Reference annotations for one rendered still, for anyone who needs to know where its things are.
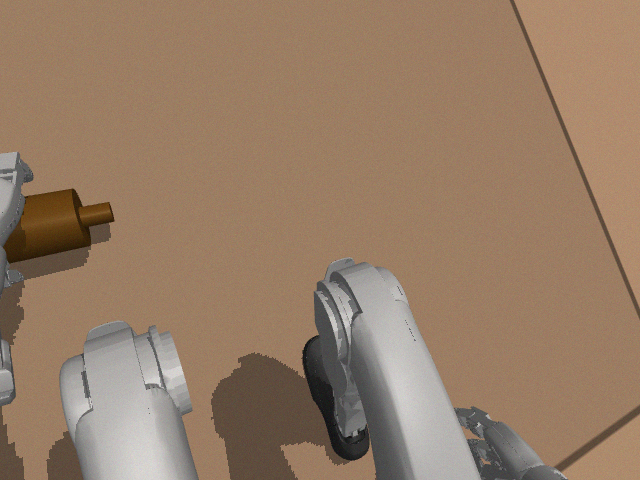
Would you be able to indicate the right robot hand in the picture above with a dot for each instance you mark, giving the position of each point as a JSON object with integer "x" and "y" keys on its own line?
{"x": 509, "y": 454}

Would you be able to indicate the left robot hand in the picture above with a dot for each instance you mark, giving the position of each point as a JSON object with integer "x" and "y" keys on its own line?
{"x": 13, "y": 173}

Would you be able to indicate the left robot arm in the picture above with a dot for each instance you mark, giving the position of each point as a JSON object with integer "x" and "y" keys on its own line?
{"x": 7, "y": 383}

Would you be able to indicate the right robot foot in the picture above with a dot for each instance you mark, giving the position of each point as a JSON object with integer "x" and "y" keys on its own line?
{"x": 349, "y": 448}

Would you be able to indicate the bottle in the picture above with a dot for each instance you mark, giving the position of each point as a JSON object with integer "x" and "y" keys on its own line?
{"x": 54, "y": 222}

